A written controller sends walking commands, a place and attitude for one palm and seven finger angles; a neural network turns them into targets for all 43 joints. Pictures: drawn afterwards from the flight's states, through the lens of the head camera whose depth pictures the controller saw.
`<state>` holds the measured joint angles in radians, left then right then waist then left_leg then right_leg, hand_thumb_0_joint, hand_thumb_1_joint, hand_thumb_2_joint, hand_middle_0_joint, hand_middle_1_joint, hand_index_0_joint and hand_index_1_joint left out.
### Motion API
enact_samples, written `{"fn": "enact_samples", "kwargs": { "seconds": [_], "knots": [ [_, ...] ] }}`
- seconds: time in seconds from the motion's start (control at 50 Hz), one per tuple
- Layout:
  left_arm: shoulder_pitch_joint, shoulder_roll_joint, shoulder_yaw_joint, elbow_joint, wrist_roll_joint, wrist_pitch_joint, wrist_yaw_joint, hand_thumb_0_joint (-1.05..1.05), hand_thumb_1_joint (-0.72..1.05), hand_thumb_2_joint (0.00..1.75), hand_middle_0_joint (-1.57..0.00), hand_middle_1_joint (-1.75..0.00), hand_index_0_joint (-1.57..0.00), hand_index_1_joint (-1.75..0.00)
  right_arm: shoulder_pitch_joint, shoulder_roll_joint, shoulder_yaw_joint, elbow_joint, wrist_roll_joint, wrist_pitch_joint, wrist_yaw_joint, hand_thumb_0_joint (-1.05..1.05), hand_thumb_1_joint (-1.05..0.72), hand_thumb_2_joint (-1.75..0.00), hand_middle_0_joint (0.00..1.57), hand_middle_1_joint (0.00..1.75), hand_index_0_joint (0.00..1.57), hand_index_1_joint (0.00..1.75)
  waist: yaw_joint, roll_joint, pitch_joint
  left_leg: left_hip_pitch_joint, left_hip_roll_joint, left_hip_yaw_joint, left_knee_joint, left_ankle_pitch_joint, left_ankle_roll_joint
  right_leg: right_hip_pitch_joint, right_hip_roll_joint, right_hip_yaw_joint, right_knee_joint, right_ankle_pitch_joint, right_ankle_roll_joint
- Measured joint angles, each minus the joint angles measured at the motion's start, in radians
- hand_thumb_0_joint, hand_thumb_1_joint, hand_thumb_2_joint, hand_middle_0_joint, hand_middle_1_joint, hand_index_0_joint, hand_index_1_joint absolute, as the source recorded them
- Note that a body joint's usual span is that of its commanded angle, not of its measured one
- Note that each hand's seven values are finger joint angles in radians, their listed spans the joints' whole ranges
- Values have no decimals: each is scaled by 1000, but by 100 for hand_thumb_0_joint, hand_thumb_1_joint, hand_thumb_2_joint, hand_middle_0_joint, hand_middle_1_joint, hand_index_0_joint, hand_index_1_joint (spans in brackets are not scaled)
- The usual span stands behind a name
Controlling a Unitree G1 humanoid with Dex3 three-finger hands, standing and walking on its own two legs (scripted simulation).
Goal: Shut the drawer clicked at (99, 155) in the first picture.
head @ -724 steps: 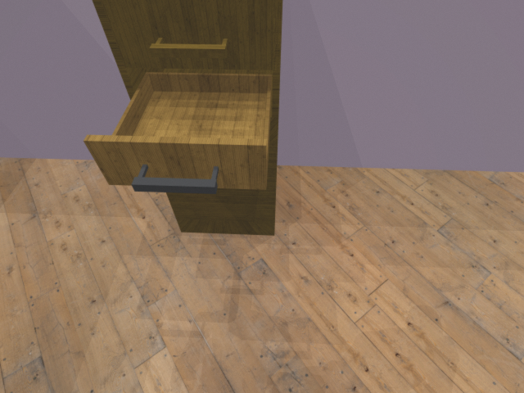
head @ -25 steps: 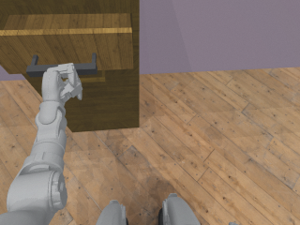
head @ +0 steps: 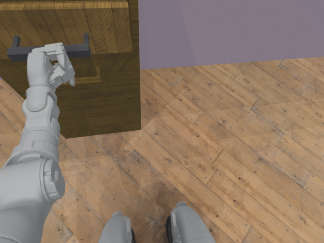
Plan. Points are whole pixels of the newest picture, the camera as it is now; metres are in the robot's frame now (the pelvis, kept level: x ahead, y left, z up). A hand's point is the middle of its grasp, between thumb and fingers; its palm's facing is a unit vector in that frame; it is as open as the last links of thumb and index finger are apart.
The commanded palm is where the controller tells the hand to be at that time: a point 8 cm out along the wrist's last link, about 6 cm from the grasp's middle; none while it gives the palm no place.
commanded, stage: push the drawer shut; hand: left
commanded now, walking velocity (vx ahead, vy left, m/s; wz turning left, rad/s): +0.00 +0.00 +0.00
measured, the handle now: (51, 45) +0.60 +0.22 +0.06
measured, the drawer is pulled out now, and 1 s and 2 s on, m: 0.02 0.00 0.00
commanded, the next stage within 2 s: pull the fist back off the drawer in 0.44 s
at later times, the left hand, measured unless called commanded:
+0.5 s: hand (66, 62) +0.54 +0.18 +0.05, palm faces +0.06 -1.00 -0.03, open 2.6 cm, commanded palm +0.57 +0.21 +0.06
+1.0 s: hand (69, 62) +0.54 +0.17 +0.06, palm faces +0.05 -1.00 -0.03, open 2.8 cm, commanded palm +0.51 +0.20 +0.06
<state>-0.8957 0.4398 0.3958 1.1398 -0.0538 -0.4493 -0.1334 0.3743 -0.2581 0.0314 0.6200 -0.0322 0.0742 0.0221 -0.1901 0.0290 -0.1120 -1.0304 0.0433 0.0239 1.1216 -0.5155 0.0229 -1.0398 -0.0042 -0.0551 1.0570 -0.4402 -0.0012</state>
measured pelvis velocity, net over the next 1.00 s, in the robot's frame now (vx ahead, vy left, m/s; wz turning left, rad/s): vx -0.04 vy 0.01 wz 0.00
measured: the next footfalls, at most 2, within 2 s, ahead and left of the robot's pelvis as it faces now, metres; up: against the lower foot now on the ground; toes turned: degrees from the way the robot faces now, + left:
none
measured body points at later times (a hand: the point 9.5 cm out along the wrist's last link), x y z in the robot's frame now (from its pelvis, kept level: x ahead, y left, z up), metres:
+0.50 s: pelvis -0.02 +0.00 -0.02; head +0.16 +0.04 +0.40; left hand +0.53 +0.23 +0.06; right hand -0.03 -0.26 -0.12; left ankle +0.00 +0.10 -0.65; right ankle +0.03 -0.12 -0.65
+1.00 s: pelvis -0.04 +0.01 -0.02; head +0.14 +0.03 +0.39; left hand +0.53 +0.23 +0.06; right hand -0.07 -0.25 -0.12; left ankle +0.00 +0.10 -0.65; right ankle +0.03 -0.12 -0.65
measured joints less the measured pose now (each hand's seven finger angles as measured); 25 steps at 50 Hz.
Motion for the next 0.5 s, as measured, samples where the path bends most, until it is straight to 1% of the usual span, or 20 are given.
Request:
{"fn": "enact_samples", "kwargs": {
  "seconds": [0.08, 0.22, 0.3, 0.42, 0.5],
  "knots": [
    [-28, 13, 8, 22, 12, -4, 3, 0, 84, 90, -140, -160, -140, -160, 2, 0, 4, 1, -4, 3, 1, 0, -91, -90, 20, 30, 20, 30, -8, 0, 3, -10, 0, -5, 5, -1, 0, -7, 0, -4, 1, -1, 0],
    [-97, 54, 16, 69, 31, 1, 9, -1, 82, 90, -140, -160, -140, -160, -1, -3, 10, 1, -11, 4, 0, 0, -91, -90, 20, 30, 20, 30, -27, 1, 9, -49, 1, -15, 23, -2, 0, -38, 0, -14, 11, 0, -1],
    [-128, 70, 21, 95, 43, -4, -6, -5, 76, 92, -140, -160, -140, -160, 4, -6, 15, 5, -15, 4, -2, 0, -91, -90, 20, 30, 20, 30, -30, 2, 11, -75, -1, -25, 37, 0, 0, -58, -2, -24, 19, 1, -1],
    [-192, 104, 0, 141, 55, 14, 1, -9, 69, 94, -140, -160, -140, -160, 3, -6, 24, 16, -19, -6, -5, 0, -91, -90, 20, 30, 20, 30, -44, 0, 14, -121, -4, -46, 62, 7, -2, -90, -5, -44, 33, 7, -5],
    [-239, 132, -15, 170, 66, 26, 6, -11, 65, 96, -140, -160, -140, -160, 3, -8, 33, 20, -22, -21, -9, 0, -91, -90, 20, 30, 20, 30, -60, -1, 13, -160, -7, -60, 82, 15, -3, -119, -7, -57, 45, 14, -7]
  ]
}}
